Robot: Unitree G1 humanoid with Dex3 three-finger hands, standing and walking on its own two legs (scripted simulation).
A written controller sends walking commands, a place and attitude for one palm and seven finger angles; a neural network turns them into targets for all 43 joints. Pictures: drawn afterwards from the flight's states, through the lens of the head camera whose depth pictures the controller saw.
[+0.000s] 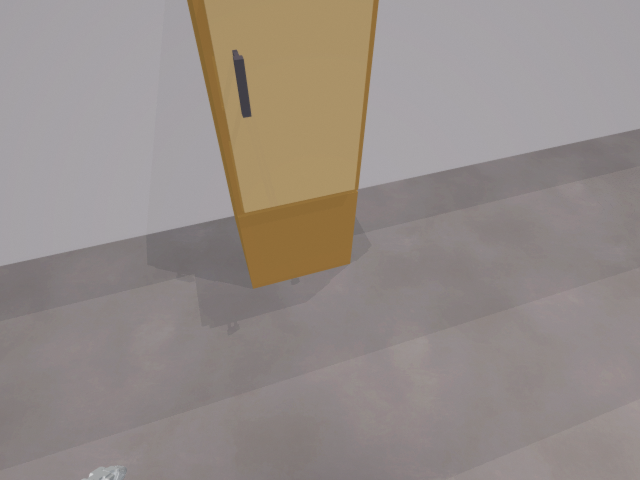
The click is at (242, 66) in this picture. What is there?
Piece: cupboard door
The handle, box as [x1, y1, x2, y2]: [232, 50, 251, 117]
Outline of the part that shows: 232,50 243,117 251,116 242,56 239,55 236,50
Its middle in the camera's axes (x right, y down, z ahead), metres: -0.18 -0.34 +0.86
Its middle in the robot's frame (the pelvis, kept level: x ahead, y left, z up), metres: +0.87 +0.22 +0.07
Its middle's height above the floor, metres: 0.84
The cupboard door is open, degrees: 0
